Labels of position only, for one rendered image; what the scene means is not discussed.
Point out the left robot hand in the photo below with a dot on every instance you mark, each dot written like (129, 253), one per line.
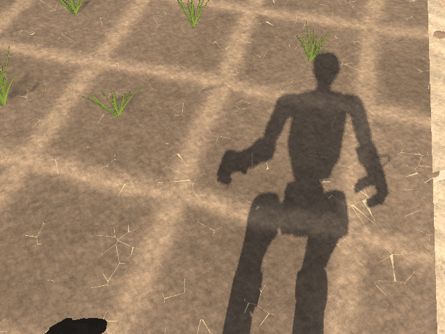
(79, 326)

